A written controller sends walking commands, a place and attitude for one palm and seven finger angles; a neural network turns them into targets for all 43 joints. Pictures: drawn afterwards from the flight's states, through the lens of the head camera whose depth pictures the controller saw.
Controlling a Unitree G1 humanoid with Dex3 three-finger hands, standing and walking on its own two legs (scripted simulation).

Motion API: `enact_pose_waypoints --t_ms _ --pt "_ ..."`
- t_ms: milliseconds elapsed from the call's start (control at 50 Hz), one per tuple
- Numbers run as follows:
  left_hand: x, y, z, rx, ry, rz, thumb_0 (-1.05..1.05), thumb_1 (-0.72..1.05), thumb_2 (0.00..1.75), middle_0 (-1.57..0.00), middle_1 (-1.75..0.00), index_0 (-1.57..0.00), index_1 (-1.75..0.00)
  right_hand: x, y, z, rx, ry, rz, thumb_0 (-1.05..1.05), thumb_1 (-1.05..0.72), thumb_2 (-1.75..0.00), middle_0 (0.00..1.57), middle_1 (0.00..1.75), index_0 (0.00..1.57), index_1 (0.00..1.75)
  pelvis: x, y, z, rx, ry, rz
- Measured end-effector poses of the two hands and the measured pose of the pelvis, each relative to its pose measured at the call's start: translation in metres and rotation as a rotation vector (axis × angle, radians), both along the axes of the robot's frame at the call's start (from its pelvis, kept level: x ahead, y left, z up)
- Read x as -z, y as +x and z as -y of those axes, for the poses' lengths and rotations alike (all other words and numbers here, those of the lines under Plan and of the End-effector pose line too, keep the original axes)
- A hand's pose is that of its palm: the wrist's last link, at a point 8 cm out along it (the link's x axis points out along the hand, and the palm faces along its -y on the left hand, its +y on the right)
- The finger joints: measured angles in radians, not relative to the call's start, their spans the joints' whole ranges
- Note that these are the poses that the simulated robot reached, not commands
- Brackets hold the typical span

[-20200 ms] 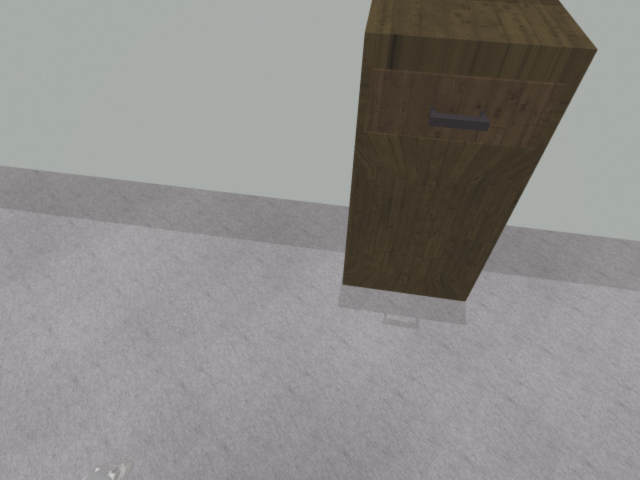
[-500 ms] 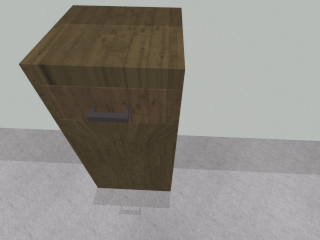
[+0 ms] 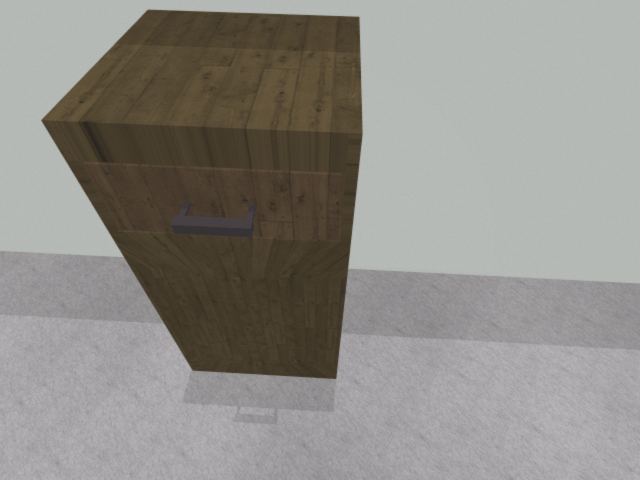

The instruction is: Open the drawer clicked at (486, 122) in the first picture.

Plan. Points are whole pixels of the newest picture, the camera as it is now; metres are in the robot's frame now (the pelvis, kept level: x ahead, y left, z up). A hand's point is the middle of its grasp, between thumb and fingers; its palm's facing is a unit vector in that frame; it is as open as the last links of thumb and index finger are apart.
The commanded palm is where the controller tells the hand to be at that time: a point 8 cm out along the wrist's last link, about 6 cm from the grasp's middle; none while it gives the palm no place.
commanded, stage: come to a stop and stand still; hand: left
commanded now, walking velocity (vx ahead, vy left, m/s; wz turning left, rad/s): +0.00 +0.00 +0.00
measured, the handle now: (216, 217) +0.51 +0.21 +0.00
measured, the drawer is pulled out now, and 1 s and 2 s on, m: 0.00 0.00 0.00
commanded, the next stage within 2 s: look again from close up in 0.26 s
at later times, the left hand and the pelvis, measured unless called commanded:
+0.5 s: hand out of the picture -0.03 +0.15 -0.18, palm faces +0.04 -0.99 -0.15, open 7.4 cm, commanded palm none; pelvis +0.00 +0.00 +0.00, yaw +0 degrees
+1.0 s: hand out of the picture -0.01 +0.17 -0.16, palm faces -0.06 -0.97 -0.23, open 7.3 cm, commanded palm +0.10 +0.21 -0.06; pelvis +0.00 +0.01 +0.00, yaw -2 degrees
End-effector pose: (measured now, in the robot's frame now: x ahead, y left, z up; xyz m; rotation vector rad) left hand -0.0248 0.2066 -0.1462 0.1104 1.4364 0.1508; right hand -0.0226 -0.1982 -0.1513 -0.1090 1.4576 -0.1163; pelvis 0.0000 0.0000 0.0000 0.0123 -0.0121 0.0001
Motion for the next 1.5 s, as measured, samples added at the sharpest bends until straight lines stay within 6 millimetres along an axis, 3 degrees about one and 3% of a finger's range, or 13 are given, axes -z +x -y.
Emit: enact_pose_waypoints --t_ms 400,940,980,1040,1100,1180,1220,1280,1340,1440,1500 --pt "0.002 -0.008 0.004 -0.008 -0.015 -0.005 0.01 0.91 0.90 -0.20 -0.30 -0.20 -0.30 -0.002 -0.014 -0.005 0.012 0.000 -0.018 0.01 -0.91 -0.89 0.19 0.30 0.20 0.30 0.000 -0.005 -0.001 0.000 -0.004 -0.006" --pt "0.000 -0.003 -0.004 -0.009 -0.005 -0.007 0.01 0.92 0.90 -0.20 -0.30 -0.20 -0.30 -0.001 -0.005 -0.011 0.005 0.006 -0.007 0.01 -0.91 -0.89 0.19 0.30 0.20 0.30 0.000 0.000 -0.007 0.001 0.001 -0.010" --pt "-0.005 0.003 -0.007 0.053 0.020 0.013 0.02 0.93 0.90 -0.20 -0.30 -0.20 -0.30 -0.001 -0.003 -0.007 0.001 -0.007 0.009 0.02 -0.92 -0.89 0.20 0.30 0.20 0.30 0.001 -0.002 -0.008 0.013 -0.008 -0.015" --pt "-0.044 0.048 -0.038 0.150 0.200 0.262 0.07 0.96 0.89 -0.21 -0.31 -0.21 -0.31 -0.003 0.017 0.013 0.033 -0.081 0.201 0.04 -0.93 -0.89 0.20 0.30 0.20 0.30 0.004 -0.004 -0.012 0.024 0.000 -0.015" --pt "-0.097 0.109 -0.055 0.276 0.387 0.530 0.07 0.93 0.88 -0.21 -0.33 -0.21 -0.33 -0.007 0.056 0.029 0.047 -0.117 0.409 0.04 -0.93 -0.89 0.20 0.30 0.20 0.30 0.006 -0.010 -0.017 0.009 0.008 -0.032" --pt "-0.157 0.188 -0.035 0.585 0.649 0.868 0.05 0.85 0.85 -0.21 -0.37 -0.20 -0.37 -0.025 0.121 0.043 -0.028 -0.135 0.667 0.03 -0.92 -0.89 0.20 0.30 0.20 0.30 0.014 -0.022 -0.021 0.001 0.019 -0.079" --pt "-0.173 0.209 -0.013 0.703 0.748 0.994 0.04 0.80 0.84 -0.21 -0.39 -0.20 -0.39 -0.040 0.149 0.046 -0.061 -0.134 0.757 0.03 -0.92 -0.89 0.19 0.30 0.20 0.30 0.018 -0.027 -0.022 0.016 0.026 -0.099" --pt "-0.174 0.209 0.015 0.829 0.814 1.087 0.02 0.73 0.81 -0.21 -0.43 -0.21 -0.43 -0.062 0.182 0.045 -0.112 -0.118 0.813 0.02 -0.91 -0.89 0.19 0.30 0.20 0.30 0.022 -0.031 -0.019 0.048 0.041 -0.128" --pt "-0.157 0.186 0.026 0.901 0.836 1.077 0.01 0.65 0.78 -0.22 -0.47 -0.22 -0.47 -0.076 0.206 0.037 -0.186 -0.102 0.810 0.02 -0.91 -0.89 0.19 0.30 0.20 0.30 0.027 -0.035 -0.014 0.056 0.051 -0.140" --pt "-0.136 0.141 0.000 0.967 0.989 0.924 0.00 0.51 0.73 -0.24 -0.55 -0.24 -0.55 -0.078 0.233 0.015 -0.287 -0.072 0.796 0.01 -0.90 -0.89 0.19 0.30 0.20 0.30 0.034 -0.040 -0.009 0.035 0.039 -0.139" --pt "-0.143 0.137 -0.027 0.984 1.137 0.877 0.00 0.43 0.70 -0.26 -0.60 -0.25 -0.59 -0.067 0.239 -0.004 -0.320 -0.036 0.794 0.01 -0.90 -0.89 0.19 0.30 0.20 0.30 0.038 -0.043 -0.009 0.010 0.027 -0.136"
